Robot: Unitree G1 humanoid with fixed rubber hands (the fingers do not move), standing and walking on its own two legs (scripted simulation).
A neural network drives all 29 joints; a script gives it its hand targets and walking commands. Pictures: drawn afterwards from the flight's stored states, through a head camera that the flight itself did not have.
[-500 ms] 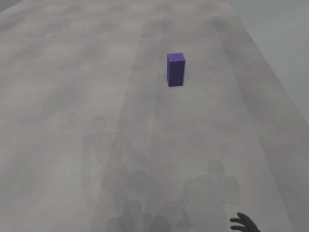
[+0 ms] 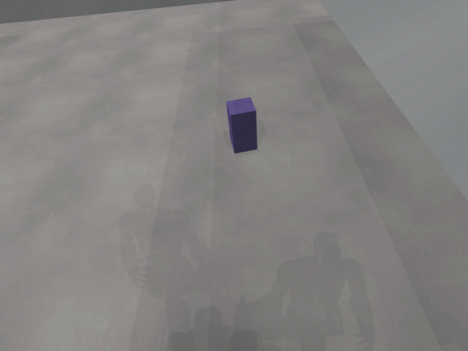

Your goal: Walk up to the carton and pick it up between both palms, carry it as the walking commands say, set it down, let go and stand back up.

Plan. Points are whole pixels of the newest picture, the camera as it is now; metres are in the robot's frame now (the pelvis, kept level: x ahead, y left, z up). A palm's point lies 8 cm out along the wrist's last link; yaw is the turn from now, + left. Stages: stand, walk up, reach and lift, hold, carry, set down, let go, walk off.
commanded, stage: walk up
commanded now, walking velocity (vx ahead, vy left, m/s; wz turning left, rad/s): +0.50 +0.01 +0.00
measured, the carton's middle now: (242, 126) +1.48 -0.04 -0.61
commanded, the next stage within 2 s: none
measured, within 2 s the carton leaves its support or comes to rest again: neither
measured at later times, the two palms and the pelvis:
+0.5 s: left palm (133, 302) +0.28 +0.25 -0.14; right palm (354, 277) +0.29 -0.22 -0.12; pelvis +0.24 +0.01 +0.01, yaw -2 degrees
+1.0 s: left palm (169, 232) +0.44 +0.19 -0.13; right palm (325, 168) +0.61 -0.25 -0.13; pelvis +0.50 -0.02 +0.01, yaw +0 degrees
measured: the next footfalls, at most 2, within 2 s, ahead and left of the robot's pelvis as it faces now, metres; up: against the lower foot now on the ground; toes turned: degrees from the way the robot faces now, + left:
left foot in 0.26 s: +0.27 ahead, +0.14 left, +0.00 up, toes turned +9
right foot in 0.64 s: +0.45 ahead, -0.15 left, +0.00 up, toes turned -10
